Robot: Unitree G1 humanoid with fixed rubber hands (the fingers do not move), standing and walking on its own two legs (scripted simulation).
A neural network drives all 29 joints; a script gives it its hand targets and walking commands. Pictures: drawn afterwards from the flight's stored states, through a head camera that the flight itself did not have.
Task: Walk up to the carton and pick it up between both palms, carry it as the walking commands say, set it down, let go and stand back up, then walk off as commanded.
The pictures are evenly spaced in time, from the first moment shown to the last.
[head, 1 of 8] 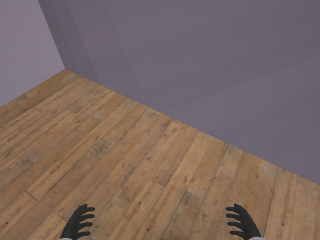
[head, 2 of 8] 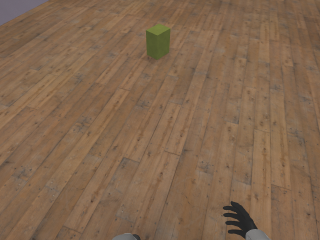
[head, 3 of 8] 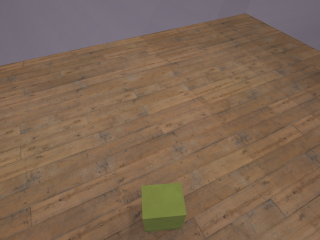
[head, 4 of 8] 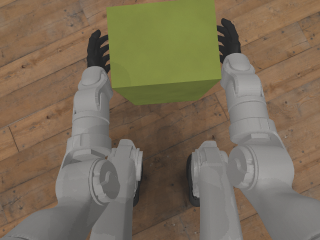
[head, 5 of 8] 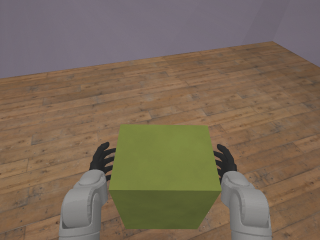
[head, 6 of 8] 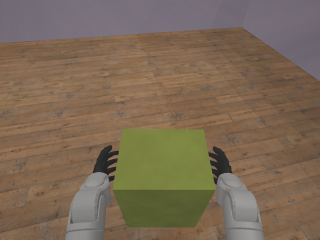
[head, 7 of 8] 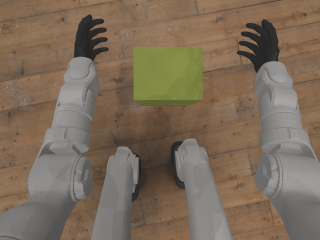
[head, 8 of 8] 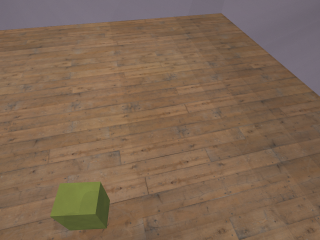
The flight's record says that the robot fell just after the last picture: no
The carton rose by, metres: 0.66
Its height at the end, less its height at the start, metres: +0.00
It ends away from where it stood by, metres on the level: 0.78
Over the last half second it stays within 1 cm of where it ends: yes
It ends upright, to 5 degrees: yes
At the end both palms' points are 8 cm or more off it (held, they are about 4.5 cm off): yes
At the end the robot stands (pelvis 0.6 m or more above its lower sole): yes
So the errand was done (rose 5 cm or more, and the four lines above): yes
